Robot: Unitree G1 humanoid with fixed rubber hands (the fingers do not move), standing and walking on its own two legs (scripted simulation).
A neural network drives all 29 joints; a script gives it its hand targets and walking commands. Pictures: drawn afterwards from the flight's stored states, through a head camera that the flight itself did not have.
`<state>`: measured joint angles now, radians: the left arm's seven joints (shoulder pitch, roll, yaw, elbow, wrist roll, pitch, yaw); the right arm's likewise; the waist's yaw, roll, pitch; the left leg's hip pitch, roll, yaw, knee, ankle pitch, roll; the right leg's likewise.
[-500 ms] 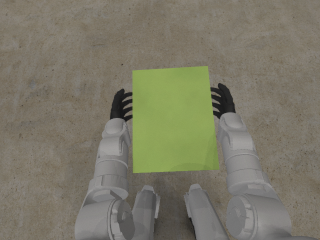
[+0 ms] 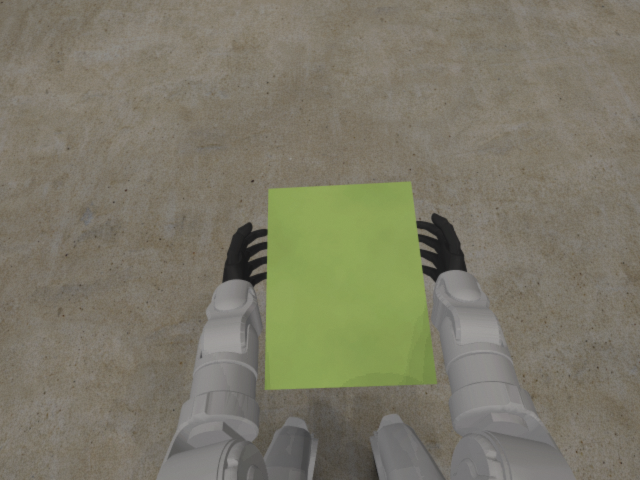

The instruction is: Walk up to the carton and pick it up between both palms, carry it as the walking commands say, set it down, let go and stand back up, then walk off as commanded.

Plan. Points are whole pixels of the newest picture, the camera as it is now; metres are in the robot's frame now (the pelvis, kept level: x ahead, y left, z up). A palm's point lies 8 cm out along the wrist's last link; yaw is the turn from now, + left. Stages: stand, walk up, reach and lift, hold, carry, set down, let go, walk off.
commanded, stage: reach and lift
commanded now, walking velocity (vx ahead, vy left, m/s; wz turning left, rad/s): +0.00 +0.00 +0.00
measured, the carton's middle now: (343, 298) +0.36 +0.00 -0.12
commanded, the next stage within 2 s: none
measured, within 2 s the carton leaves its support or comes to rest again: neither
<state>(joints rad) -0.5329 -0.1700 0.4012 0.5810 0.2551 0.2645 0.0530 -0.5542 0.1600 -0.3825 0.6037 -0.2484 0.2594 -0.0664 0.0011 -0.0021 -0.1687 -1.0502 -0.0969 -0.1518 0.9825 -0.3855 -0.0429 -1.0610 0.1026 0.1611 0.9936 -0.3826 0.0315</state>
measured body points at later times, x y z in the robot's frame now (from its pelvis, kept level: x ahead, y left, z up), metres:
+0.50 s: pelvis +0.01 +0.00 +0.05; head +0.10 +0.00 +0.49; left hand +0.36 +0.14 +0.02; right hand +0.36 -0.14 +0.02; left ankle +0.04 +0.14 -0.66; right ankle +0.04 -0.13 -0.66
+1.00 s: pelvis +0.02 +0.00 +0.08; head +0.01 +0.00 +0.53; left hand +0.34 +0.14 +0.09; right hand +0.35 -0.13 +0.09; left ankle +0.04 +0.14 -0.66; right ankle +0.04 -0.13 -0.66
